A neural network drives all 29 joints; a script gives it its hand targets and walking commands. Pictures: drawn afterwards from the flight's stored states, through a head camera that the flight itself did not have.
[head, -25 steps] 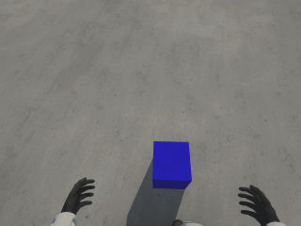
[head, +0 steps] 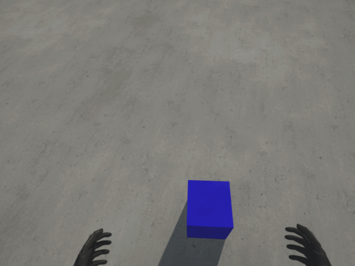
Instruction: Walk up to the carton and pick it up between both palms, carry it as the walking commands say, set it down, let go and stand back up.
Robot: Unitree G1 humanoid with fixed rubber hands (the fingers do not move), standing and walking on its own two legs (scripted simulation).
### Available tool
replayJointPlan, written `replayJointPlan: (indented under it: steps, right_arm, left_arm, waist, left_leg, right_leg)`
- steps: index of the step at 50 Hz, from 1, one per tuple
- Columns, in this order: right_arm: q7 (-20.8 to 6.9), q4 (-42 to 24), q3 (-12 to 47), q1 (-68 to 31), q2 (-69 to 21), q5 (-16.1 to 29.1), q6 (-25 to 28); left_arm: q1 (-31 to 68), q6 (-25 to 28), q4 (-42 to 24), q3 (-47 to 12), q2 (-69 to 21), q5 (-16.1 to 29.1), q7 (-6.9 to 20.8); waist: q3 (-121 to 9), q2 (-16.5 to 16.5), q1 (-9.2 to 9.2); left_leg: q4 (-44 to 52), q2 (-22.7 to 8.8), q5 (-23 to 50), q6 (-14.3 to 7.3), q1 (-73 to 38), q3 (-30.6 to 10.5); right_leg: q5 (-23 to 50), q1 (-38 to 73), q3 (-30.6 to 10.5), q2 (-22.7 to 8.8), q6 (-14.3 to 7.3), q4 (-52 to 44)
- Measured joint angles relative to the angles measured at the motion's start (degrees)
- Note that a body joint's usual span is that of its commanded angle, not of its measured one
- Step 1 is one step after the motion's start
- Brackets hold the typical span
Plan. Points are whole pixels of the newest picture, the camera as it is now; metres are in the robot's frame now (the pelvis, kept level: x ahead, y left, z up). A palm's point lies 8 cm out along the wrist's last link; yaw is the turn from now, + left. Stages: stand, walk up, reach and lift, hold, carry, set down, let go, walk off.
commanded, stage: stand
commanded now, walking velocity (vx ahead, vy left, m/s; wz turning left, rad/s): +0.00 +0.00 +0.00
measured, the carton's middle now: (207, 210) +0.44 -0.08 -0.65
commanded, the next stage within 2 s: none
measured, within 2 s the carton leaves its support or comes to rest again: neither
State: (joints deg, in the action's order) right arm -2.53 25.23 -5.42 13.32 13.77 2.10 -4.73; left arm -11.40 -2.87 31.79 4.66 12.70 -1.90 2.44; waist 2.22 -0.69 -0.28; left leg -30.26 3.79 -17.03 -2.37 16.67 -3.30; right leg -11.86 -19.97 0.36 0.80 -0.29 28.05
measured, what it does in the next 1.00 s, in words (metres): stands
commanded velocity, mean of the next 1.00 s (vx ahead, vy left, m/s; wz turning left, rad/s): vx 0.00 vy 0.00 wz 0.00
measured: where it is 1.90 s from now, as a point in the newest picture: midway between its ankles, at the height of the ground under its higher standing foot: outside the picture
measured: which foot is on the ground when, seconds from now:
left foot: down 0.00-1.00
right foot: down 0.00-1.00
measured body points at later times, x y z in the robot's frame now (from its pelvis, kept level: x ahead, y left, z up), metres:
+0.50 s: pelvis +0.00 +0.00 -0.01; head -0.04 +0.00 +0.44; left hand +0.13 +0.26 -0.11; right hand +0.14 -0.27 -0.08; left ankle -0.02 +0.09 -0.74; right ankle +0.02 -0.12 -0.74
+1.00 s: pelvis -0.02 +0.00 -0.01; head -0.06 +0.00 +0.44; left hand +0.10 +0.26 -0.12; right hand +0.12 -0.27 -0.09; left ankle -0.02 +0.09 -0.74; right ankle +0.02 -0.12 -0.74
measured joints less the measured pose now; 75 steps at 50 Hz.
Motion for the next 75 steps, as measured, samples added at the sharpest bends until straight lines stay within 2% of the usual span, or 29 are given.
replayJointPlan:
  steps: [5,13,38,75]
  right_arm:
    - [1.28,3.83,0.02,0.07,0.05,-0.79,0.70]
    - [2.25,5.73,0.03,1.32,0.06,-1.85,3.14]
    - [3.35,8.80,0.03,3.96,0.06,-1.95,5.16]
    - [3.40,14.78,0.03,3.97,0.06,-1.95,6.50]
  left_arm:
    - [0.03,0.41,8.72,-0.02,0.00,-0.98,-1.10]
    - [0.04,2.91,13.21,-0.03,0.00,-1.24,-1.50]
    - [0.05,4.35,18.59,-0.03,0.01,-1.06,-1.70]
    - [0.05,5.23,24.03,-0.03,0.01,-0.65,-1.70]
  waist:
    - [-5.45,-0.46,0.02]
    - [-10.13,-0.38,0.02]
    - [-10.34,-0.51,0.02]
    - [-10.34,-0.53,0.02]
  left_leg:
    - [-2.40,0.01,-1.76,0.00,0.01,0.05]
    - [-3.59,0.04,-2.30,-0.03,0.05,0.10]
    - [-3.63,0.04,-1.78,-0.20,0.06,0.11]
    - [-1.31,0.02,1.68,-0.11,0.05,0.10]
  right_leg:
    - [-1.59,0.00,0.01,0.06,0.11,2.31]
    - [-2.07,-0.03,0.01,0.06,0.16,3.43]
    - [-1.62,-0.04,0.01,0.06,0.16,3.50]
    - [1.79,-0.04,0.01,-0.01,-0.15,1.29]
